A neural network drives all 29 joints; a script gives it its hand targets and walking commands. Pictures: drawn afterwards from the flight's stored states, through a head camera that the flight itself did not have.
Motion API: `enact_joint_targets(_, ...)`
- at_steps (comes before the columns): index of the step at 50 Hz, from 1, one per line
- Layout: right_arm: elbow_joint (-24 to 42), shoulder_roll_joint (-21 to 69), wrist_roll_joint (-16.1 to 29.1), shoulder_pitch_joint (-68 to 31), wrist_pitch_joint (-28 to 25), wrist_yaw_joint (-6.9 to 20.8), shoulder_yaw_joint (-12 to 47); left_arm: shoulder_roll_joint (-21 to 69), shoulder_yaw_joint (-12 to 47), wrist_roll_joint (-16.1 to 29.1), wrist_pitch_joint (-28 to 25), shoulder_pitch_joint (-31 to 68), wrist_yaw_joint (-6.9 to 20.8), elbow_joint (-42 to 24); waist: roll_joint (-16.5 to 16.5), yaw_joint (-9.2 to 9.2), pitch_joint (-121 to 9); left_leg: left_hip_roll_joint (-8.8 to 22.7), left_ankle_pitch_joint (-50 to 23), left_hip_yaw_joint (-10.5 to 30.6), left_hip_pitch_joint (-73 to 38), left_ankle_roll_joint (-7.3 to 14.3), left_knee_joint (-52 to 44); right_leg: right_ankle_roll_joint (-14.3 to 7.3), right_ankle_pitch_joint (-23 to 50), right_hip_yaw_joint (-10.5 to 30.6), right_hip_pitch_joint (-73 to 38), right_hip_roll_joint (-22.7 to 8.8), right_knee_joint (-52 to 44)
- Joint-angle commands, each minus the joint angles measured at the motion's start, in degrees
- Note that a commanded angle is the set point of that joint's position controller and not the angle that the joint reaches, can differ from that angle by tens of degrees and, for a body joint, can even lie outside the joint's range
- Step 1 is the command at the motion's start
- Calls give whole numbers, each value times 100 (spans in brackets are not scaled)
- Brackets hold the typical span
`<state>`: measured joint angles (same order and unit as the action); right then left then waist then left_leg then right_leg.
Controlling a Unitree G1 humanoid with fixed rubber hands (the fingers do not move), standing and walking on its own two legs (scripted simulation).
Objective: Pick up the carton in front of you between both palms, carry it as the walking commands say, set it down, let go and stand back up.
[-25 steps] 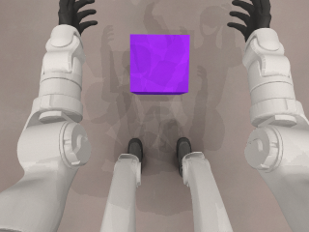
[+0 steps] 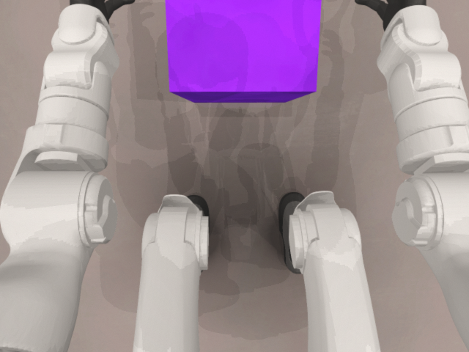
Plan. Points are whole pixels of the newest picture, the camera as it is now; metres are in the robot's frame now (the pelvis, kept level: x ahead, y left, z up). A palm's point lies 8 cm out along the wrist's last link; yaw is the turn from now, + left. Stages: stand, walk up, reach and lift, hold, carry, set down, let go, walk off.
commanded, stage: reach and lift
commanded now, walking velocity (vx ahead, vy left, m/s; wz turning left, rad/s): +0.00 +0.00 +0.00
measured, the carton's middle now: (241, 40) +0.56 +0.01 -0.31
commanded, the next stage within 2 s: none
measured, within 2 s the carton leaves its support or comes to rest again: leaves its support in 1.18 s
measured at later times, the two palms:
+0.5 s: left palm (128, 24) +0.57 +0.18 -0.25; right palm (358, 29) +0.55 -0.18 -0.25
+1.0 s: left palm (142, 26) +0.56 +0.16 -0.24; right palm (341, 30) +0.55 -0.15 -0.24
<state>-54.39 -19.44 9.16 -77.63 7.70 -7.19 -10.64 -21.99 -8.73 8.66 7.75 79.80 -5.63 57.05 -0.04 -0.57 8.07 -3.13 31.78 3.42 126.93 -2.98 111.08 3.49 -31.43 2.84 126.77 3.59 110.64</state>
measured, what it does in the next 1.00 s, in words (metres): lowers itself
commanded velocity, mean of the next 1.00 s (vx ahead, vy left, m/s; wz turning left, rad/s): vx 0.00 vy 0.00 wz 0.00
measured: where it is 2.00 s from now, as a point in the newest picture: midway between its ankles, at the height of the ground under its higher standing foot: (244, 247)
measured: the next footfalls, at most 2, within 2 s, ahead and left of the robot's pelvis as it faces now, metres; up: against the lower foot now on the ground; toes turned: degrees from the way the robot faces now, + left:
none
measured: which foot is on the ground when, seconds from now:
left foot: down 0.00-1.00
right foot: down 0.00-1.00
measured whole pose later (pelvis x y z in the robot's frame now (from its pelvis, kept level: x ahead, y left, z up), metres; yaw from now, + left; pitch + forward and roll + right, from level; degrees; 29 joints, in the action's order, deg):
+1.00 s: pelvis -0.01 +0.00 -0.07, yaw +0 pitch +35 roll -1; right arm -60.9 -14.6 1.9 -89.2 8.8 -5.3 -16.5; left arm -19.6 -10.8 3.4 8.5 92.3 -3.6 65.8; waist -0.1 -0.6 26.3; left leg -2.7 34.5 2.9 127.7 -2.2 127.7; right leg 3.4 -34.3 2.0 127.1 2.9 126.8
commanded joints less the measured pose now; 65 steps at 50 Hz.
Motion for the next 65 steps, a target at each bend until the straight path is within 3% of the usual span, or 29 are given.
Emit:
enact_joint_targets(1,279,-756,89,-2024,-26,-17,62,-818,30,107,-33,2080,3,-263,-40,14,-6920,115,-1469,-696,-3590,0,-501,17,1517,-700,-3743,-99,-513)
enact_joint_targets(5,-293,-806,11,-2350,-89,37,29,-846,80,102,-121,2353,57,330,6,3,-6093,205,-1085,-630,-3143,23,-182,-4,1167,-631,-3440,-161,-178)
enact_joint_targets(9,-641,-858,-35,-2630,-222,92,28,-903,101,67,-265,2633,96,623,-43,18,-5621,228,-1166,-555,-3014,21,152,-12,1224,-568,-3192,-193,173)
enact_joint_targets(15,-547,-1051,126,-2930,-438,59,162,-1032,273,209,-462,3052,48,373,-154,-22,-5695,191,-1963,-468,-3329,46,615,-15,1951,-541,-3158,-168,635)
enact_joint_targets(22,-410,-775,347,-2415,-548,-30,339,-845,618,449,-525,2560,42,393,-207,-63,-6336,117,-2796,-471,-3888,50,855,-9,2692,-641,-3401,-75,847)
enact_joint_targets(27,-535,-660,276,-2259,-527,-10,272,-742,520,344,-498,2341,32,623,-137,-32,-5762,101,-2313,-471,-3406,49,754,-14,2271,-632,-3115,-65,778)
enact_joint_targets(36,-628,-340,262,-2775,-453,27,392,-425,688,359,-446,2966,82,597,-177,-74,-5319,96,-1575,-474,-3221,59,587,-50,1604,-610,-3039,-54,606)
enact_joint_targets(38,-641,-16,249,-2954,-430,61,457,-66,785,368,-417,3144,122,609,-181,-84,-5252,52,-1493,-482,-3244,57,566,-68,1548,-614,-3098,-5,589)
enact_joint_targets(41,-650,470,-115,-3095,-372,127,279,485,651,119,-359,3233,221,616,-171,-128,-5055,-40,-1397,-522,-3244,43,565,-67,1489,-650,-3230,70,575)
enact_joint_targets(42,-493,1753,-85,-3545,-323,354,618,1724,936,127,-305,3648,447,478,-167,-101,-5043,-106,-1443,-527,-3221,81,566,-89,1540,-656,-3236,145,580)
enact_joint_targets(45,-337,4349,-409,-4098,-44,1161,757,4363,1011,-217,-43,4008,1231,459,-160,-68,-4488,-274,-1238,-570,-2864,150,665,-154,1352,-705,-2994,283,712)
enact_joint_targets(47,-143,5053,-550,-4035,130,1518,727,5113,911,-349,112,3794,1581,246,-121,-61,-4225,-331,-1206,-641,-2665,221,722,-204,1263,-746,-2730,317,760)
enact_joint_targets(50,131,5473,-554,-3918,299,1738,819,5565,899,-323,260,3688,1820,-40,-123,-87,-4205,-342,-1365,-697,-2499,269,778,-257,1410,-778,-2608,321,813)
enact_joint_targets(55,823,6064,-76,-4074,404,1764,1389,6029,1517,78,360,3851,1792,-710,-135,-71,-5699,-357,-2061,-737,-3181,263,835,-265,2095,-809,-3245,340,906)
enact_joint_targets(59,1803,6673,322,-4261,504,1638,1996,6581,2061,395,418,4155,1607,-2040,-166,-25,-8463,-443,-3421,-788,-4524,210,822,-212,3368,-867,-4202,409,892)
enact_joint_targets(61,2324,6896,300,-4222,640,1582,2169,6808,2194,393,561,4145,1577,-2557,-277,34,-9677,-491,-3996,-764,-5184,184,748,-165,3696,-881,-4375,457,777)
enact_joint_targets(63,2685,7086,247,-4148,760,1473,2335,7138,2358,322,695,3959,1440,-2853,-276,72,-10388,-541,-3891,-888,-5203,112,550,-112,3649,-910,-4598,552,584)
enact_joint_targets(65,2622,7167,57,-3839,898,1456,2290,7324,2296,153,861,3516,1397,-2659,-212,45,-9938,-586,-3438,-936,-4839,83,258,-82,3286,-948,-4538,604,312)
